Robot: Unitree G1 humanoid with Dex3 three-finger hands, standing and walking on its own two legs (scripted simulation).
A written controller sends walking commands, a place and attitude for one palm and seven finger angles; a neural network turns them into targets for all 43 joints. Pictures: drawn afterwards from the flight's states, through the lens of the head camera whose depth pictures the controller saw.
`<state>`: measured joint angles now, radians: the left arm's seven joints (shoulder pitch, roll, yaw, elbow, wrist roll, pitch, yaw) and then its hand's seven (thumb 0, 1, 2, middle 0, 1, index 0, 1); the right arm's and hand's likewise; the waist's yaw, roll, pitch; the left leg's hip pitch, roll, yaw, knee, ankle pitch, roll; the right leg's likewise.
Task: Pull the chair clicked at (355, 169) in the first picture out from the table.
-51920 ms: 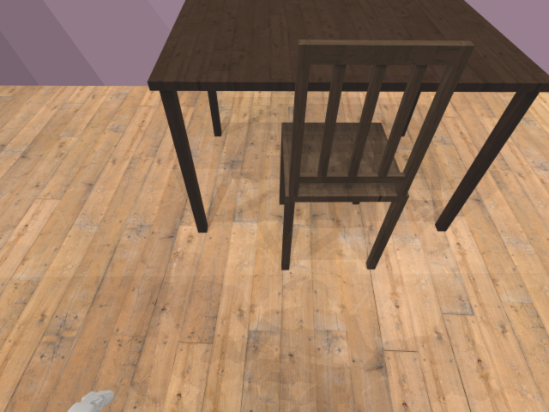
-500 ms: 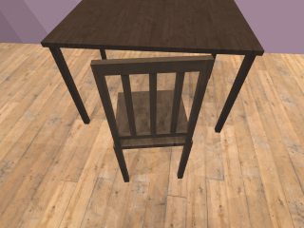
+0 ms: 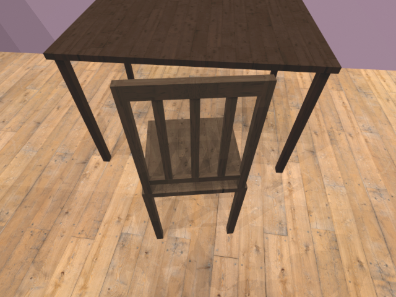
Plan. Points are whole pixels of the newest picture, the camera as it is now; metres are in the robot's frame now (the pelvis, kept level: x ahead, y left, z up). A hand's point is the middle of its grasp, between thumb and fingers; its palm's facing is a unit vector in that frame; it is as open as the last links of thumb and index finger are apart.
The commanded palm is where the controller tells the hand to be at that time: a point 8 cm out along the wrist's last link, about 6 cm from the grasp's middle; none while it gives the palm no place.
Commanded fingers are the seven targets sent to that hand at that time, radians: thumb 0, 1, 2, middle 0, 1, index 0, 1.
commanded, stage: look to check the result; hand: left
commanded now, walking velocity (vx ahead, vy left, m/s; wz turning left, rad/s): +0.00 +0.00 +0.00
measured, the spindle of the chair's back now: (194, 143) +0.54 +0.04 -0.06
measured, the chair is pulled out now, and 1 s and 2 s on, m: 0.25 0.25 0.25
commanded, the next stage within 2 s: take the last steps up to it in 0.64 s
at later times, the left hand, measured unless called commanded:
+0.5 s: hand out of the picture +0.00 +0.16 -0.18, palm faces +0.03 -0.98 -0.18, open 7.3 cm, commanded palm none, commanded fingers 0.00 0.90 0.90 -0.20 -0.30 -0.20 -0.30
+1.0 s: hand out of the picture +0.00 +0.15 -0.18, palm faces +0.02 -0.98 -0.18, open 7.3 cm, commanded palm none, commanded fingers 0.00 0.90 0.90 -0.20 -0.30 -0.20 -0.30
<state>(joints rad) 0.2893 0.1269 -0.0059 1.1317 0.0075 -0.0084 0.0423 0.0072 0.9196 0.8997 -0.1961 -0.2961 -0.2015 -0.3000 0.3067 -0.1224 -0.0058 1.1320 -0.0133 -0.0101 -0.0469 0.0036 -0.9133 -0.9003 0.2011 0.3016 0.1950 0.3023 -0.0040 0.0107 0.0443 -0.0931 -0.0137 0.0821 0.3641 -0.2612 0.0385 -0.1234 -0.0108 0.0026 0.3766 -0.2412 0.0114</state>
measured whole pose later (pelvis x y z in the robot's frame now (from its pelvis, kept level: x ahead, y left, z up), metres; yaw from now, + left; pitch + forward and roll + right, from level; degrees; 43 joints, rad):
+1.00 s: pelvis +0.02 -0.01 -0.01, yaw -1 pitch -1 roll +1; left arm 0.31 0.13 0.02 1.13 0.02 0.01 0.03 0.00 0.91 0.90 -0.20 -0.30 -0.20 -0.30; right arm 0.34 -0.12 -0.02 1.14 -0.03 0.00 -0.05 0.00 -0.91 -0.90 0.20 0.30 0.20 0.30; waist -0.01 -0.01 0.03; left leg -0.08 -0.01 0.10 0.42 -0.33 0.03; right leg -0.15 -0.01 0.02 0.51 -0.34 -0.01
